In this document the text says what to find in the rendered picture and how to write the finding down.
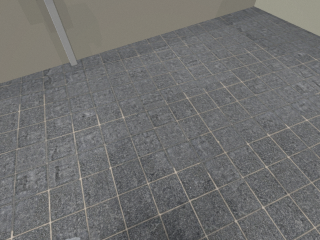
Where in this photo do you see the panel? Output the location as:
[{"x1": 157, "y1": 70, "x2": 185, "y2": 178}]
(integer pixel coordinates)
[{"x1": 44, "y1": 0, "x2": 77, "y2": 66}]

